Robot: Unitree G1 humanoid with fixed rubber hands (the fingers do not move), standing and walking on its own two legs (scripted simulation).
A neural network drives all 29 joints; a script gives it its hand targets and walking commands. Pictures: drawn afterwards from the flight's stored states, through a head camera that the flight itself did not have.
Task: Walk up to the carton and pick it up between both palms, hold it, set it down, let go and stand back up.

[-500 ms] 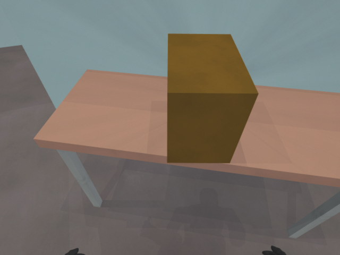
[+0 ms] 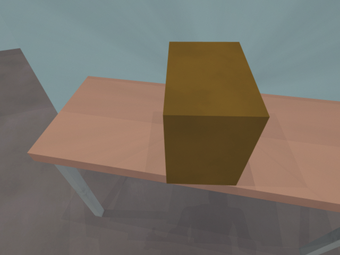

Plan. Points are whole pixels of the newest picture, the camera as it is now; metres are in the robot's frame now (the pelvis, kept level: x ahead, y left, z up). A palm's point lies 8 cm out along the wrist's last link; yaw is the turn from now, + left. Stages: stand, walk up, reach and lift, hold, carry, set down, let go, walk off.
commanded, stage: walk up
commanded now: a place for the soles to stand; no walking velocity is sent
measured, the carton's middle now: (202, 113) +0.50 -0.06 +0.06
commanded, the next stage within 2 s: none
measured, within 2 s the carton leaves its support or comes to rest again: neither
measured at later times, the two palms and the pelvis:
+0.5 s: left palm (56, 251) +0.16 +0.31 -0.11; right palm out of the picture +0.17 -0.23 -0.11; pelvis +0.03 +0.04 -0.02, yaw -9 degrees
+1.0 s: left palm (73, 240) +0.18 +0.27 -0.09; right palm out of the picture +0.04 -0.22 -0.09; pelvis +0.01 +0.05 +0.01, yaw -14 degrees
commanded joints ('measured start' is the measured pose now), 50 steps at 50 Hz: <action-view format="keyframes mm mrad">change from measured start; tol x32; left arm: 1 109 214 62 -22 5 -4 31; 50 -179 135 43 -81 -49 41 -36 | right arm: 1 -187 -49 -18 -199 14 -24 25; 50 -138 -139 -3 -110 61 -56 -6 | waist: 1 47 -86 93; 12 -88 178 -274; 25 53 139 -173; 27 68 -282 -109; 50 -8 22 -10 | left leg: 1 -370 121 -24 22 44 -18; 11 518 393 -242 -617 988 259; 13 252 488 -397 -739 556 387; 24 65 365 -115 -653 394 230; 28 -149 77 9 -60 -142 4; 39 232 114 -61 -732 329 35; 50 61 143 -98 -747 47 63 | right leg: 1 222 -358 394 -320 659 -241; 9 -208 -102 124 -10 681 -47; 12 -145 59 117 517 -319 52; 15 -244 38 209 629 -255 50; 25 94 39 119 -25 118 1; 28 -244 -364 838 -460 -264 -257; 32 -151 -181 469 -277 243 -197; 50 -109 -13 303 -225 45 -25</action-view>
